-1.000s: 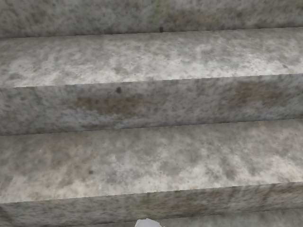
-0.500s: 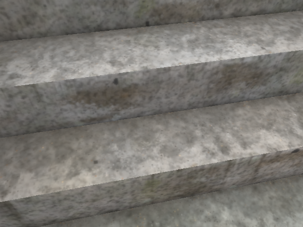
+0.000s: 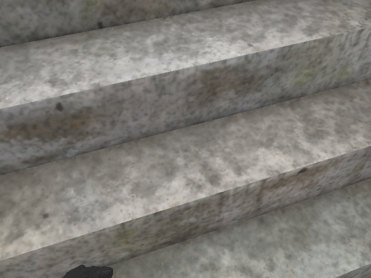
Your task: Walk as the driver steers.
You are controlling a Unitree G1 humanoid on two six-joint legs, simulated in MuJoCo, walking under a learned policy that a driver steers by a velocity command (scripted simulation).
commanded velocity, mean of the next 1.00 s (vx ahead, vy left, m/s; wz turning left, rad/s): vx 0.50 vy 0.00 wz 0.00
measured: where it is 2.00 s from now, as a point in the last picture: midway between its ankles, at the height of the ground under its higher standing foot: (209, 158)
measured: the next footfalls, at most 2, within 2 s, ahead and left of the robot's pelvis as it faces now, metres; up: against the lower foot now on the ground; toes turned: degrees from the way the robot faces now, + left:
right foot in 0.24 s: +0.07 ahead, -0.20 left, +0.00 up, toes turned +10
left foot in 0.72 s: +0.13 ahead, -0.03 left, +0.00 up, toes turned +6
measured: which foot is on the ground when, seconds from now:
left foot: down 0.00-0.22, up 0.24-0.70, down 0.72-1.00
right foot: up 0.00-0.22, down 0.24-0.70, up 0.72-1.00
